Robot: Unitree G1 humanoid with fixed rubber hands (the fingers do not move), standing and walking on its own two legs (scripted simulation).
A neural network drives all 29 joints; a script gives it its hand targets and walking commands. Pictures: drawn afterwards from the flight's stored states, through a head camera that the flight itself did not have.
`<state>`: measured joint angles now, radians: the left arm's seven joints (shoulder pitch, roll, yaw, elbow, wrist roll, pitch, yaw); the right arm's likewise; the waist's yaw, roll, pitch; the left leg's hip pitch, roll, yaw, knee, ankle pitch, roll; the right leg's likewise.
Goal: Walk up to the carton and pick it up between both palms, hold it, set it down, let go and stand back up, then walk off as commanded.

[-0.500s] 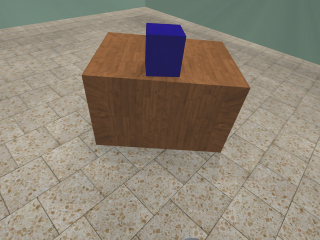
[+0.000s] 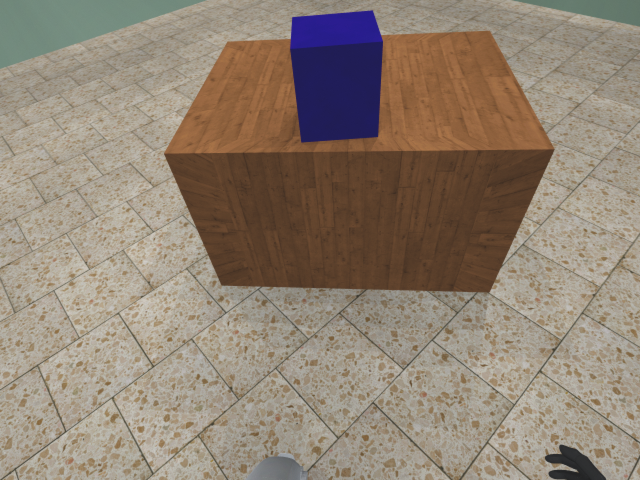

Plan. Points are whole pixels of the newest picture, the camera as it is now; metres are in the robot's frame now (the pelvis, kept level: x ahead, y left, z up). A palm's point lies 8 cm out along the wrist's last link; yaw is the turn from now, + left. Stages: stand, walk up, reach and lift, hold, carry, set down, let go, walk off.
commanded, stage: walk off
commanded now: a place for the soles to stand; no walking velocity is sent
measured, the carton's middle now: (336, 78) +1.07 +0.04 -0.01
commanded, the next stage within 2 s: none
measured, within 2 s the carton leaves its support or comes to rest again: neither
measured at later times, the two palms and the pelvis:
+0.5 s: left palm out of the picture +0.13 +0.35 -0.10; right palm out of the picture +0.13 -0.30 -0.08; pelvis +0.02 +0.03 -0.01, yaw +0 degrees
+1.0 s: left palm out of the picture +0.04 +0.33 -0.09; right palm out of the picture +0.04 -0.31 -0.10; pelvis -0.04 +0.01 -0.01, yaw +0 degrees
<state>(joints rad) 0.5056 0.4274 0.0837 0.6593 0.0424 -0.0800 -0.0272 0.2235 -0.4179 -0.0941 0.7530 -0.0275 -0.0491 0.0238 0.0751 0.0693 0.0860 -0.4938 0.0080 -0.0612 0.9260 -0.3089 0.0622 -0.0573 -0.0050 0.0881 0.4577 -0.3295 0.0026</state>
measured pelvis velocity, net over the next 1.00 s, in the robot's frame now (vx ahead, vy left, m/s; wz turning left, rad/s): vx -0.04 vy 0.01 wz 0.01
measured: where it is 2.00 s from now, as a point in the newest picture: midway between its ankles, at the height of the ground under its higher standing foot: outside the picture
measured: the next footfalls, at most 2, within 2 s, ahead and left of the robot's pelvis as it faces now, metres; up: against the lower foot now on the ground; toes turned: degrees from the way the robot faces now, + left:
left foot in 0.10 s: +0.16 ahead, +0.15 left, +0.00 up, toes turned -3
right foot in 0.58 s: +0.08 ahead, -0.13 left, +0.00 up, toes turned +5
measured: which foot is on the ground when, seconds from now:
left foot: up 0.00-0.08, down 0.10-0.60, up 0.62-0.88, down 0.90-1.00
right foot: down 0.00-0.12, up 0.14-0.56, down 0.58-1.00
